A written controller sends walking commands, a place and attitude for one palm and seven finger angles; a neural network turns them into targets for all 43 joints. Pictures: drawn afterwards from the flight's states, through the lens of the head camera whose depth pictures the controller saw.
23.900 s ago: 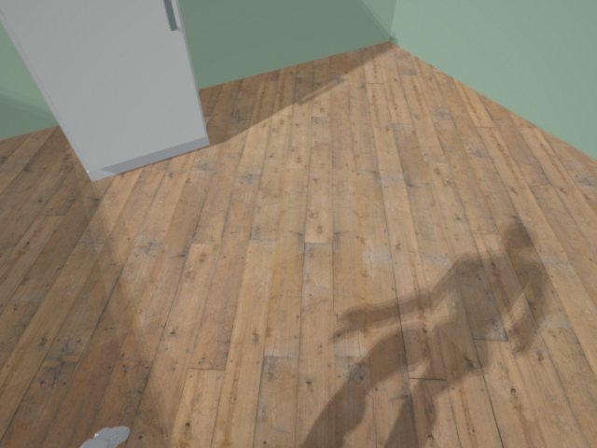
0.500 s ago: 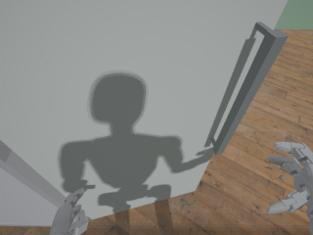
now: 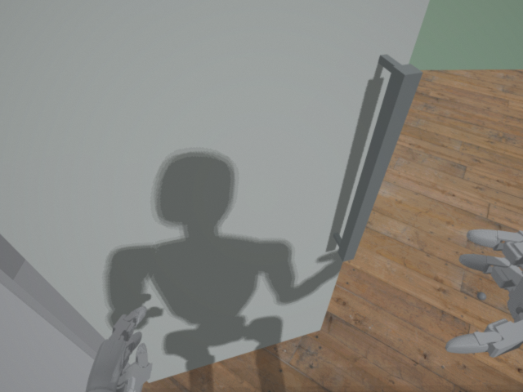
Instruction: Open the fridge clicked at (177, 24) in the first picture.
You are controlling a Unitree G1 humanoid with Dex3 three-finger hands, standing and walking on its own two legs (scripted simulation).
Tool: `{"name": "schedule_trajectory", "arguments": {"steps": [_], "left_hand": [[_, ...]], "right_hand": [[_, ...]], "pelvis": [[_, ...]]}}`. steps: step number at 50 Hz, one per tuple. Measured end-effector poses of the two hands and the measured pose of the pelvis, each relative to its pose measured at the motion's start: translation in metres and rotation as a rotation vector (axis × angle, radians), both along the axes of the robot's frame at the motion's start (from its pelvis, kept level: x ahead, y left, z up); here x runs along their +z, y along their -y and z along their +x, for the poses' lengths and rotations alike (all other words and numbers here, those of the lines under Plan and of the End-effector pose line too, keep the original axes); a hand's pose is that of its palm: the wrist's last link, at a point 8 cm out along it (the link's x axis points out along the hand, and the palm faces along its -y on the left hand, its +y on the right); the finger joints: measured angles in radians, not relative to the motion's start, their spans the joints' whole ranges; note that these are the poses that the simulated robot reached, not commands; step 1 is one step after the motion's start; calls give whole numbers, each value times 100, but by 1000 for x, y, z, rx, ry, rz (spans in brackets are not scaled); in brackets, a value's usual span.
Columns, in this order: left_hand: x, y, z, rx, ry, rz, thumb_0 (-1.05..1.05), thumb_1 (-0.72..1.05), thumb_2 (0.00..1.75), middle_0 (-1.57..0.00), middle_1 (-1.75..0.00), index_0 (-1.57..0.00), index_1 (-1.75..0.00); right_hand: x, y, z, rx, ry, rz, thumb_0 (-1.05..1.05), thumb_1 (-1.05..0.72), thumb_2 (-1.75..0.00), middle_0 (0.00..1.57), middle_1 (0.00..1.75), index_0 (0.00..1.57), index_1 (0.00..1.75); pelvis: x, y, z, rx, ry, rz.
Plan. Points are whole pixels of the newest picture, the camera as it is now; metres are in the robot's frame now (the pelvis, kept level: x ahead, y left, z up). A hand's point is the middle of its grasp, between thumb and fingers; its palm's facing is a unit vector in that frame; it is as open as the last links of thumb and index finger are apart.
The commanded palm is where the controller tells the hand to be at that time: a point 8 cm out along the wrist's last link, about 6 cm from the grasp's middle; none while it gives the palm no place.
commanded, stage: draw the hand back to the body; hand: right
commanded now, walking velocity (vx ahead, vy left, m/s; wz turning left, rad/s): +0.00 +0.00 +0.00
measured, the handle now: (361, 179) +0.43 -0.16 +0.11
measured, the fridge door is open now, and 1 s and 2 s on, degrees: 74 74 74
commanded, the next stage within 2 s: step back with the hand held close in 0.98 s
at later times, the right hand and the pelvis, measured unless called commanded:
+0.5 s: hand (515, 266) +0.23 -0.27 +0.17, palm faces +0.46 +0.80 -0.39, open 9.8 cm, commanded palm +0.18 -0.30 +0.19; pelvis +0.03 +0.00 +0.03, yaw +1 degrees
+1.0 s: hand (501, 268) +0.22 -0.25 +0.19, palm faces +0.48 +0.78 -0.40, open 7.5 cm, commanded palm +0.17 -0.28 +0.20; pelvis +0.03 +0.03 +0.03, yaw +0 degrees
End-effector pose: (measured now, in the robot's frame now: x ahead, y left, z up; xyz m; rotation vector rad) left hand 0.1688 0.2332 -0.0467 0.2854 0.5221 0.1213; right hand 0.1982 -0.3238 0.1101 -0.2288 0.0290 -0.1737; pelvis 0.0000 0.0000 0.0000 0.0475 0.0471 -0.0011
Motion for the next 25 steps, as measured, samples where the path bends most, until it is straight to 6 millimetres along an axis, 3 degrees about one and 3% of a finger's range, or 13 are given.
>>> {"name": "schedule_trajectory", "arguments": {"steps": [4,12,18,25], "left_hand": [[2,18,4,-19,-20,-26,1,90,90,-20,-30,-21,-30],[-3,38,15,-55,-82,-70,1,90,90,-20,-30,-21,-30],[0,34,24,-54,-91,-81,1,90,90,-20,-30,-21,-30],[5,14,32,-29,-87,-69,1,90,90,-20,-30,-21,-30]], "right_hand": [[15,-4,-12,-172,34,-81,-1,33,-31,25,102,25,101],[43,0,-20,-291,81,-169,-1,6,-43,24,86,24,86],[63,-5,-16,-295,116,-202,0,-15,-54,23,74,23,73],[81,-16,-17,-275,156,-239,0,-40,-66,23,59,23,58]], "pelvis": [[8,5,4,1,22,-7],[19,10,14,1,66,-22],[24,8,22,7,87,-29],[27,-1,29,12,98,-31]]}}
